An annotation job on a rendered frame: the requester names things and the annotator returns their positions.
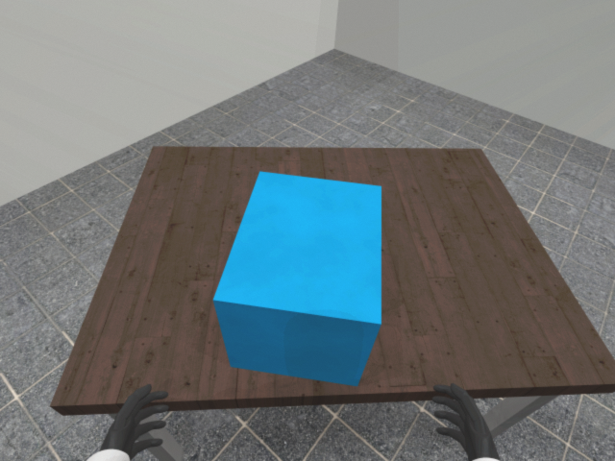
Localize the table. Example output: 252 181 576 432
50 146 615 461

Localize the robot left hand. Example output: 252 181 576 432
99 384 169 461

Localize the carton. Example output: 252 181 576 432
213 171 381 386

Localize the robot right hand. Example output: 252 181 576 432
432 383 501 461

